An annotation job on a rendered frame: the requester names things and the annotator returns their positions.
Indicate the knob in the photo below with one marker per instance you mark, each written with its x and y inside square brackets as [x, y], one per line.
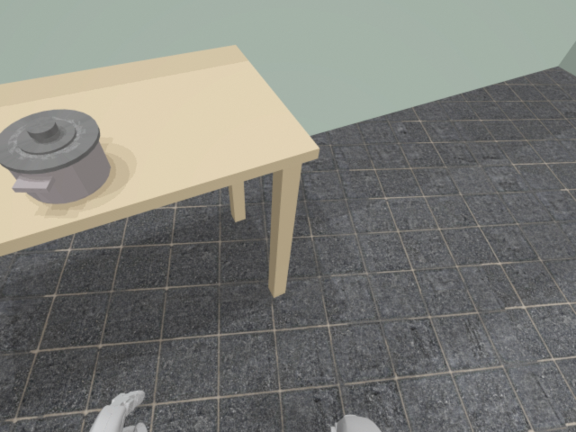
[41, 128]

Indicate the lid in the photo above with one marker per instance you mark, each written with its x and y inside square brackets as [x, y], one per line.
[77, 136]

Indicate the table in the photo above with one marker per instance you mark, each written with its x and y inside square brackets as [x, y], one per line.
[171, 128]

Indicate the robot left hand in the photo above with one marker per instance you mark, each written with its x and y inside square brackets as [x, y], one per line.
[112, 417]

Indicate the pot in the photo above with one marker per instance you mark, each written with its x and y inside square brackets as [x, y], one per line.
[68, 184]

